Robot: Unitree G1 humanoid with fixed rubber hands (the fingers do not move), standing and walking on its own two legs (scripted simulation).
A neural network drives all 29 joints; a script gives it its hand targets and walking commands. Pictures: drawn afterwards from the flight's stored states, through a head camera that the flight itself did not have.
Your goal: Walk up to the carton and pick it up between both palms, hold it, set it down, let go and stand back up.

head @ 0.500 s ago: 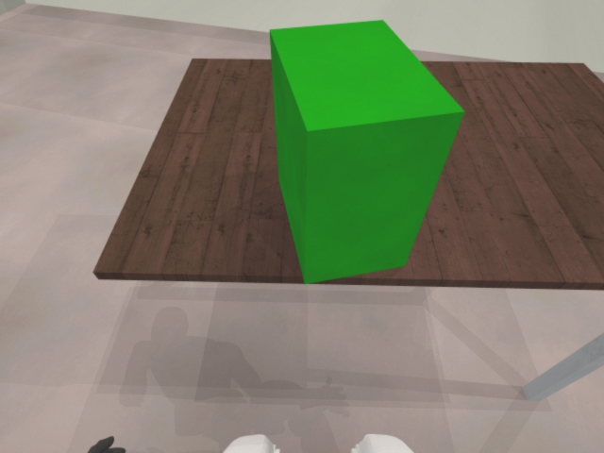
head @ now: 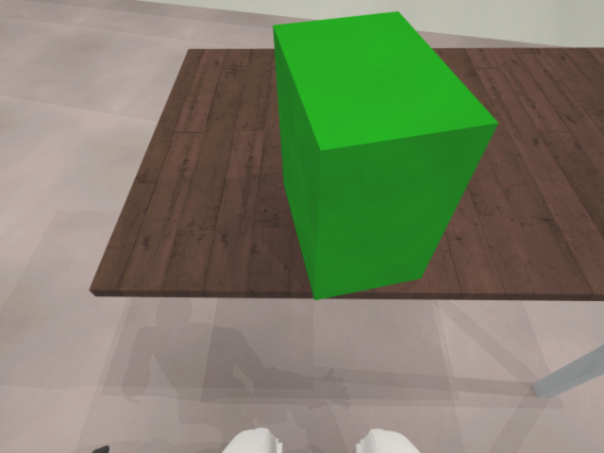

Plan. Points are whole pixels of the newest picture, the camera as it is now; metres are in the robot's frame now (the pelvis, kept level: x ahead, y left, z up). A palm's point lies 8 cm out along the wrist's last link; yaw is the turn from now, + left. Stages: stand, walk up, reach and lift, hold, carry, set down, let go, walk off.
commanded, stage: walk up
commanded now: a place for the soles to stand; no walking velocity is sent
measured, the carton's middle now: (354, 164) +0.44 -0.05 +0.13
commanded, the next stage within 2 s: none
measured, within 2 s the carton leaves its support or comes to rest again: neither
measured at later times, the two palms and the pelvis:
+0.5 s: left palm out of the picture +0.08 +0.34 -0.10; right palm out of the picture +0.09 -0.28 -0.12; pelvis +0.02 +0.03 -0.01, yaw +0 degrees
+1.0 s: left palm out of the picture +0.11 +0.36 -0.10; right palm out of the picture +0.12 -0.26 -0.12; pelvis +0.04 +0.04 +0.00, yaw +0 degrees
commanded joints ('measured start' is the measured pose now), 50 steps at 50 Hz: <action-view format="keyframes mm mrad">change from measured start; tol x64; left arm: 1 187 312 59 3 29 -53 25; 50 -123 313 28 -47 14 -12 16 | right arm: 1 -122 -191 -35 -128 2 3 -9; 50 0 -203 -45 6 7 4 -16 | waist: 1 108 -9 -126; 50 -45 -186 -122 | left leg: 1 -212 59 -133 -19 398 56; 12 220 266 -604 -559 82 153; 26 -354 -21 -81 258 -256 11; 42 275 181 -330 -239 925 124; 50 107 23 -41 -222 101 31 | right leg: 1 345 -113 202 -299 226 -80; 50 50 -223 193 -229 509 -135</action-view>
